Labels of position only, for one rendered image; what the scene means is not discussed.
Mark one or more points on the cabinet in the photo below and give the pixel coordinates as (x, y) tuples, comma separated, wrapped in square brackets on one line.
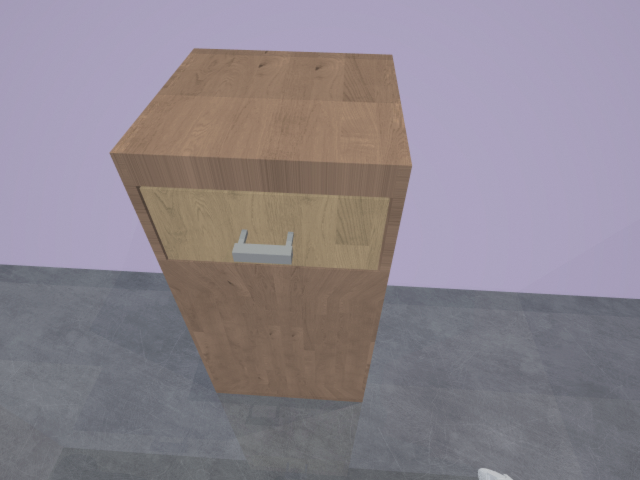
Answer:
[(284, 122)]

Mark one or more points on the drawer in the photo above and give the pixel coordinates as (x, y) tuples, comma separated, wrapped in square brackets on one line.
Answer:
[(331, 231)]

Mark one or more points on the handle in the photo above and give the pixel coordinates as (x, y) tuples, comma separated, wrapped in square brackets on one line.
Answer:
[(261, 253)]

